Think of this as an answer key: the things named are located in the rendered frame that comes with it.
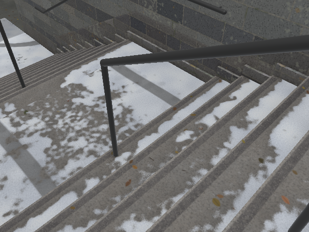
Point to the stairs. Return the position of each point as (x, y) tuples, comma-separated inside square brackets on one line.
[(228, 157), (48, 66)]

